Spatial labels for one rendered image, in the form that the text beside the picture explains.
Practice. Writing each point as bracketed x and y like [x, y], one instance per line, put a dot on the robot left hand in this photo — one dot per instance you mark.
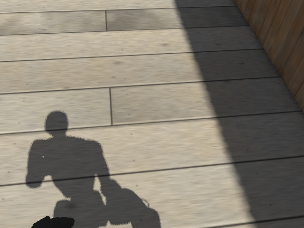
[48, 222]

